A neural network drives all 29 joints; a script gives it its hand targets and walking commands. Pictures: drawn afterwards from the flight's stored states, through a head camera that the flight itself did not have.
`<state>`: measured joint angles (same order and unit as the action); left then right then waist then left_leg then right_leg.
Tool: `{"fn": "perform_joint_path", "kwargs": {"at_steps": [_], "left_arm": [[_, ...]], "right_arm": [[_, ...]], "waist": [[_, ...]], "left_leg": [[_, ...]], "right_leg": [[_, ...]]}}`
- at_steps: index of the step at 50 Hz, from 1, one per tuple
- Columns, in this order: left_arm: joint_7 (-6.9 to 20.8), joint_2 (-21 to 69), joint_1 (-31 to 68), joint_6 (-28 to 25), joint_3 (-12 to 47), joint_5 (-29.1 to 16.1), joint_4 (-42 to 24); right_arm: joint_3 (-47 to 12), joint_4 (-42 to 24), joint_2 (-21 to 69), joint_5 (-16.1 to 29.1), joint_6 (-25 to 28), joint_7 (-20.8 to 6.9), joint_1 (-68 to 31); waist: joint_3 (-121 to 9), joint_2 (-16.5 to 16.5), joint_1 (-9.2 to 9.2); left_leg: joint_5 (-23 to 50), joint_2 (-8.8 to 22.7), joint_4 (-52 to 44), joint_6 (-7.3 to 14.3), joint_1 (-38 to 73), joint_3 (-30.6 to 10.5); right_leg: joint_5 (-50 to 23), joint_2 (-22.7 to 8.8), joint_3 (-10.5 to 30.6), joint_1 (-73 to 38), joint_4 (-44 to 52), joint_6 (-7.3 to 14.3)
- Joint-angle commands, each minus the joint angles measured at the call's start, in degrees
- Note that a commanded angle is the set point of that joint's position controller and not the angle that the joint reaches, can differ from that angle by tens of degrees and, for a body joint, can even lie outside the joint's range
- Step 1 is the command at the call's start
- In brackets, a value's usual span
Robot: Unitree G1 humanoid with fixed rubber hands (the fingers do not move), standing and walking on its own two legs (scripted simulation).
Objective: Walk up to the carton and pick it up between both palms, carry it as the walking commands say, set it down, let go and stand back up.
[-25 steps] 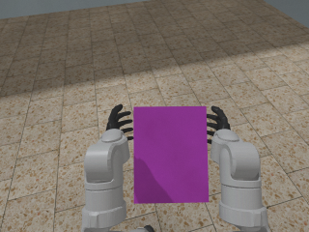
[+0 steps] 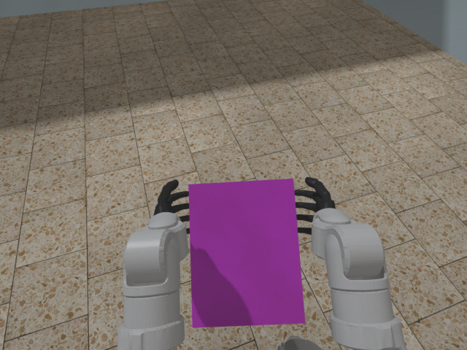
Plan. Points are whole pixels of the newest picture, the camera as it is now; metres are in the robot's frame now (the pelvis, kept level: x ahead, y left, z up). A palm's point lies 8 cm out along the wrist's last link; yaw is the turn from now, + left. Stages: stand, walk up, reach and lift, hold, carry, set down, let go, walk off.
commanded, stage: carry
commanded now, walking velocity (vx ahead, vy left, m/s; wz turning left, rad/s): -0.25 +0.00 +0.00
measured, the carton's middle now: (244, 243) +0.32 +0.02 -0.03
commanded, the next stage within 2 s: none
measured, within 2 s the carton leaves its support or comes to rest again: neither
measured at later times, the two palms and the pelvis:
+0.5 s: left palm out of the picture +0.09 +0.10 +0.09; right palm out of the picture +0.07 -0.14 +0.09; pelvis -0.23 +0.01 +0.00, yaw +0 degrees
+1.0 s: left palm out of the picture -0.07 +0.14 +0.11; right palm out of the picture -0.07 -0.10 +0.10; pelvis -0.36 +0.03 +0.00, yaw +0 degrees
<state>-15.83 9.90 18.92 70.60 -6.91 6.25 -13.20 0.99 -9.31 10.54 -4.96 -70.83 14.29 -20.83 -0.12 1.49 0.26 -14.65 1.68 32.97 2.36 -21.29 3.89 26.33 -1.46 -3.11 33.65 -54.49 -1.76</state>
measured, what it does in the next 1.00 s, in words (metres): walks backwards: right foot, then left foot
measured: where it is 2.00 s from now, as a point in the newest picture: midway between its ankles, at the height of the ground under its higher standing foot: outside the picture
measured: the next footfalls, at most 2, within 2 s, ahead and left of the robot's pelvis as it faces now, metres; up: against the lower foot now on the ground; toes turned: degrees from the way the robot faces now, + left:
right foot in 0.24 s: -0.13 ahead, -0.12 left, +0.00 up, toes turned -4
left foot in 0.56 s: -0.23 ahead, +0.13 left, +0.01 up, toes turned +3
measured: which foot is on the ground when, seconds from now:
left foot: down 0.00-0.24, up 0.26-0.54, down 0.56-1.00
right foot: up 0.00-0.22, down 0.24-0.60, up 0.62-0.80, down 0.82-1.00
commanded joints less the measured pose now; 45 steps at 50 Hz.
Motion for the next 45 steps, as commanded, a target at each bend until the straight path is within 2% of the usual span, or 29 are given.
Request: {"fn": "perform_joint_path", "kwargs": {"at_steps": [1,4,7,9,10,11,12,13,14,15,17,18,20,23,24,25,26,27,28,29,30,32,35,38,39,41,42,43,45], "left_arm": [[14.5,65.9,25.5,-2.3,36.2,-24.9,-9.2],[14.3,65.5,23.9,-1.5,36.6,-25.4,-8.3],[13.7,63.0,19.3,-0.3,34.7,-23.7,-4.3],[13.9,62.2,15.5,0.0,32.6,-21.8,-1.2],[14.2,62.4,15.1,-0.1,31.7,-21.3,-0.3],[14.4,62.2,14.6,-0.1,30.3,-20.7,0.9],[14.8,61.8,15.3,-0.4,29.6,-20.7,1.0],[15.2,62.2,15.6,-0.6,29.6,-20.7,1.4],[15.1,63.8,16.7,-1.7,29.3,-20.0,0.3],[15.1,64.3,17.8,-2.2,29.0,-20.0,-1.7],[15.0,64.5,21.3,-3.4,29.1,-20.2,-6.4],[14.7,63.7,21.0,-3.6,28.6,-19.5,-6.6],[13.8,61.9,18.9,-4.0,27.4,-18.0,-7.0],[12.6,59.6,15.0,-3.6,25.4,-15.9,-5.4],[12.2,58.5,13.6,-3.1,24.9,-15.3,-4.6],[12.0,58.2,13.0,-2.7,25.3,-15.4,-4.2],[11.9,57.8,11.7,-2.3,25.6,-15.3,-3.2],[12.0,57.9,12.2,-1.9,26.2,-15.4,-2.5],[12.0,58.6,12.2,-1.7,26.3,-15.1,-1.2],[12.3,59.5,14.0,-1.6,27.6,-15.8,-2.2],[12.9,60.9,19.3,-1.4,30.1,-17.8,-4.2],[13.9,63.6,23.8,-1.4,33.3,-20.6,-5.6],[14.8,65.7,27.9,-1.1,35.9,-24.1,-7.3],[14.8,65.0,24.9,-0.1,35.7,-24.8,-5.4],[14.7,64.2,23.2,0.3,34.9,-24.4,-4.1],[14.7,62.7,20.5,0.8,33.2,-23.6,-2.0],[14.8,62.0,20.4,0.7,32.6,-23.1,-0.7],[14.8,61.6,19.6,0.2,31.5,-22.0,0.5],[14.7,62.4,19.3,-0.4,30.2,-20.6,0.9]], "right_arm": [[-20.8,-14.9,60.3,17.8,4.9,-11.5,-20.5],[-19.3,-14.8,58.8,15.7,5.0,-10.2,-18.7],[-19.2,-10.8,57.7,14.4,3.8,-9.5,-14.6],[-19.9,-8.2,57.3,14.0,3.2,-9.7,-12.3],[-20.3,-7.1,57.7,14.0,3.1,-9.8,-11.5],[-21.2,-6.6,58.0,14.4,3.1,-9.9,-12.0],[-22.0,-6.8,58.9,14.7,3.3,-10.1,-13.6],[-22.7,-7.6,59.0,14.9,3.3,-10.2,-15.6],[-25.3,-12.1,60.1,17.3,3.7,-10.7,-21.7],[-26.0,-14.1,61.1,18.9,4.3,-11.1,-25.3],[-28.2,-17.2,63.1,21.6,5.3,-11.4,-30.0],[-28.7,-16.7,63.2,22.4,5.2,-11.5,-29.2],[-29.9,-16.4,62.8,23.7,4.7,-11.7,-27.9],[-31.2,-13.9,62.6,23.9,2.9,-11.8,-24.0],[-30.7,-11.8,62.3,23.5,2.1,-11.8,-21.0],[-29.8,-10.1,62.1,22.8,1.6,-11.8,-18.5],[-28.7,-9.0,61.5,22.2,1.2,-12.0,-17.0],[-27.4,-7.5,61.3,21.6,1.1,-12.1,-16.4],[-26.6,-7.0,60.8,21.3,1.3,-12.3,-16.5],[-26.1,-6.8,61.5,20.9,1.6,-12.6,-17.0],[-24.9,-6.3,62.1,20.1,2.1,-12.4,-17.4],[-23.4,-8.4,62.5,18.7,3.2,-12.2,-19.6],[-20.5,-10.6,61.6,17.0,3.9,-11.3,-21.2],[-18.3,-8.9,59.3,14.6,3.5,-9.9,-17.5],[-18.3,-8.0,58.9,14.4,3.3,-9.7,-16.7],[-18.6,-7.1,58.6,14.4,3.1,-9.3,-16.4],[-19.0,-6.1,58.6,14.3,2.9,-9.3,-16.1],[-20.3,-6.8,58.4,14.6,2.8,-9.6,-17.0],[-22.6,-7.6,60.5,16.3,2.6,-10.4,-20.8]], "waist": [[-23.5,-11.2,-0.68],[-24.8,-11.8,-1.13],[-27.7,-13.0,-1.01],[-28.4,-11.0,-0.03],[-28.2,-8.4,0.39],[-27.7,-4.0,0.54],[-25.7,6.0,0.31],[-23.1,14.1,0.71],[-21.0,16.4,1.65],[-18.4,11.7,1.65],[-18.8,4.9,0.52],[-19.6,4.3,0.22],[-23.5,4.5,0.06],[-26.0,10.4,0.77],[-26.5,10.5,0.48],[-27.5,9.9,0.00],[-29.2,8.1,-0.11],[-28.6,1.8,0.14],[-27.4,-6.9,0.81],[-24.0,-11.9,0.46],[-23.3,-15.2,-0.27],[-20.4,-12.7,-0.47],[-18.1,-13.1,-0.53],[-20.7,-10.4,0.09],[-23.7,-9.2,0.09],[-27.6,-4.1,-0.44],[-28.3,-0.8,-0.47],[-26.8,2.5,-0.29],[-22.9,3.4,-0.42]], "left_leg": [[28.2,13.3,-9.1,6.2,15.0,-7.6],[24.4,13.2,-10.0,6.5,18.0,-9.8],[23.5,14.3,-11.5,6.9,20.1,-12.5],[19.8,13.3,-11.5,5.3,17.6,-12.2],[15.1,12.1,-11.9,3.5,13.6,-11.6],[10.8,9.8,-9.9,1.3,7.7,-10.4],[4.3,5.1,-3.6,-1.4,-1.1,-6.7],[-8.8,-0.1,5.0,-3.5,-9.4,-1.3],[-14.9,-0.9,18.6,-3.7,-8.0,-2.0],[-14.5,-2.3,28.5,-3.6,-7.8,-3.4],[-7.8,-2.8,34.1,-2.7,-9.6,-5.3],[-7.5,-2.9,33.0,-3.0,-11.5,-4.6],[-8.5,-2.5,24.8,-3.9,-10.9,-2.4],[-11.9,-2.1,9.5,-3.7,-5.9,0.1],[-10.8,-2.4,1.8,-3.6,-2.5,1.2],[-4.6,-2.3,-8.5,-3.7,2.2,1.9],[-0.3,0.6,-12.2,-3.6,9.1,-0.4],[5.2,5.9,-12.2,-3.0,15.1,-6.7],[20.9,13.5,-11.0,-1.3,19.7,-14.4],[26.1,16.2,-9.1,0.9,17.6,-14.2],[19.5,15.8,-10.5,3.0,10.6,-13.3],[5.5,13.0,-14.2,2.9,4.7,-10.5],[-2.3,11.9,-15.9,2.5,3.8,-8.8],[7.9,10.1,-11.5,1.9,10.0,-7.4],[12.0,9.4,-9.3,1.8,11.6,-7.4],[14.5,7.0,-4.9,0.8,11.5,-6.6],[14.1,5.6,-5.4,0.1,9.6,-6.1],[10.8,4.5,-6.2,-0.5,10.0,-4.7],[2.8,3.8,-6.7,-0.2,10.3,-4.9]], "right_leg": [[0.9,1.9,1.8,-0.7,-12.0,-0.5],[1.9,2.0,-0.1,-2.4,-1.8,-1.3],[4.3,2.2,-1.5,-8.0,11.2,-0.1],[-1.9,2.0,-1.8,-14.2,26.1,0.9],[-7.2,0.2,-0.7,-19.5,32.4,1.5],[-9.4,-4.2,5.2,-24.5,36.0,2.9],[-13.8,-12.5,15.6,-27.8,38.2,5.2],[-25.5,-21.3,20.5,-27.0,37.2,9.4],[-30.7,-23.1,17.7,-18.1,35.8,13.8],[-29.1,-20.8,15.1,-14.0,37.0,14.0],[-25.5,-14.7,6.8,-15.9,32.8,10.3],[-27.8,-13.4,5.4,-19.2,30.9,8.4],[-28.5,-12.1,5.3,-25.9,29.8,6.9],[-32.9,-13.3,7.9,-29.4,29.6,8.5],[-34.2,-13.1,7.7,-29.7,28.3,8.2],[-35.6,-12.2,6.4,-29.9,25.9,6.9],[-35.7,-10.9,5.9,-27.3,24.4,5.2],[-30.5,-8.8,5.2,-20.3,22.4,3.2],[-18.0,-6.6,4.1,-11.7,20.2,1.2],[-9.6,-3.0,-0.5,-8.5,21.0,-0.8],[-5.7,-3.1,-2.3,-11.9,16.2,-1.4],[-5.8,-1.8,-1.8,-13.4,8.7,-0.7],[-5.8,-1.1,-1.8,-12.4,11.2,-0.8],[-11.7,-1.5,-1.7,-15.8,27.7,-1.0],[-12.9,-2.6,0.0,-19.5,30.3,-0.5],[-22.7,-6.5,4.7,-24.9,31.1,0.4],[-26.5,-7.7,4.8,-26.7,29.1,1.2],[-22.7,-8.2,5.2,-22.7,29.4,1.8],[-10.8,-7.4,4.6,-16.2,31.9,1.9]]}}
